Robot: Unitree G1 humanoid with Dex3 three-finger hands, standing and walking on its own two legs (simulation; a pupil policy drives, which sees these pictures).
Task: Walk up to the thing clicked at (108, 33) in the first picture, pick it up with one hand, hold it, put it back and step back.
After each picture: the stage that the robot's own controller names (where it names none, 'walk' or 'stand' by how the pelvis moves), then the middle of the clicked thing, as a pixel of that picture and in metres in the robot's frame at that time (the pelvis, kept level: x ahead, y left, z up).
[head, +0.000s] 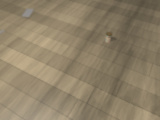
stand; (108, 37) +1.47 -0.28 -0.72
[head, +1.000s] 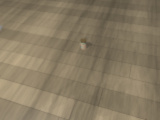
walk; (83, 44) +1.37 +0.11 -0.70
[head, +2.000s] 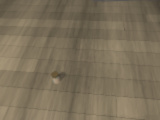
walk; (55, 77) +0.86 +0.33 -0.72
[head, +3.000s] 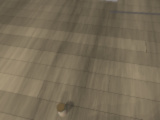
walk; (61, 109) +0.52 +0.23 -0.71
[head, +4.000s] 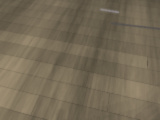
stand; out of the picture +0.39 +0.21 -0.71
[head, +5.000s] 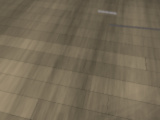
stand; out of the picture +0.37 +0.21 -0.73
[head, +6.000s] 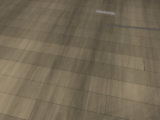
stand; out of the picture +0.37 +0.22 -0.73
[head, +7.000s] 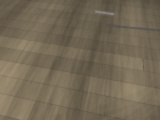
stand; out of the picture +0.36 +0.22 -0.73
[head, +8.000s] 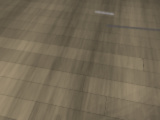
stand; out of the picture +0.35 +0.22 -0.73
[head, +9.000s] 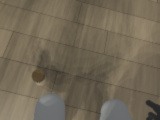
go down; (39, 77) +0.41 +0.23 -0.45
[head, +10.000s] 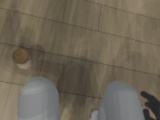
go down; (22, 59) +0.43 +0.27 -0.31
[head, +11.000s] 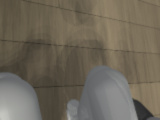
close in; out of the picture +0.40 +0.31 -0.23
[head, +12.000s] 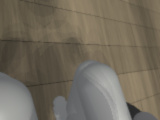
close; out of the picture +0.39 +0.32 -0.21
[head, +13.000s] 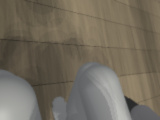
lift; out of the picture +0.37 +0.31 -0.22
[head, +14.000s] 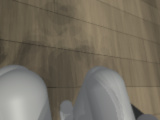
lift; out of the picture +0.33 +0.28 -0.20
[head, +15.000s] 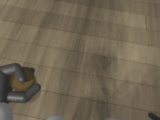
lift; (26, 86) +0.32 +0.19 +0.00
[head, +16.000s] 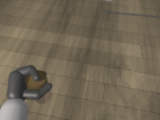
hold; (39, 88) +0.33 +0.16 +0.00
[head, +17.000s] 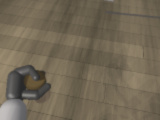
hold; (38, 87) +0.33 +0.17 +0.00
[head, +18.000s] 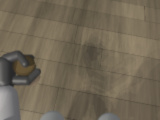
crouch; (28, 71) +0.38 +0.20 -0.06
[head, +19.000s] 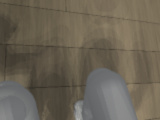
lower; out of the picture +0.44 +0.30 -0.15
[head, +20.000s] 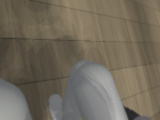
lower; out of the picture +0.40 +0.32 -0.22
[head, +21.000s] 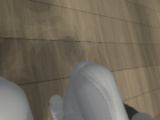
lower; out of the picture +0.39 +0.33 -0.22
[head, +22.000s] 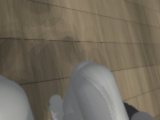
lower; out of the picture +0.39 +0.33 -0.22
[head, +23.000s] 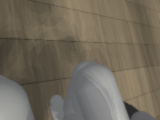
lower; out of the picture +0.39 +0.33 -0.22
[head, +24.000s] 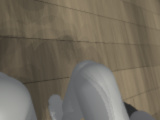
withdraw; out of the picture +0.38 +0.32 -0.22
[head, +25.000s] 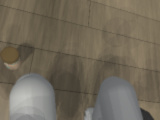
stand; (11, 58) +0.41 +0.29 -0.28
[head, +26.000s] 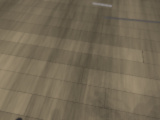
stand; out of the picture +0.37 +0.20 -0.65
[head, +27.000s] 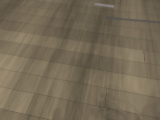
stand; out of the picture +0.38 +0.21 -0.66
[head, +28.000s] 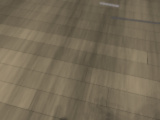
stand; out of the picture +0.38 +0.20 -0.68
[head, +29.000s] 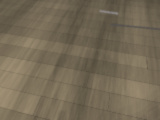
walk; out of the picture +0.40 +0.20 -0.72
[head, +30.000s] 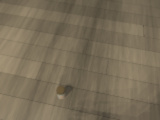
walk; (61, 92) +0.57 +0.17 -0.70
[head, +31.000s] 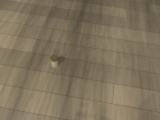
walk; (54, 61) +0.88 +0.24 -0.70
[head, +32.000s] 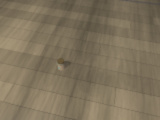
stand; (60, 64) +0.99 +0.22 -0.71
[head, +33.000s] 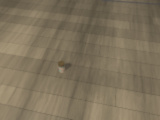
stand; (61, 66) +1.00 +0.24 -0.73
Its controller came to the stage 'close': yes
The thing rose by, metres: 0.71
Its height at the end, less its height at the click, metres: +0.00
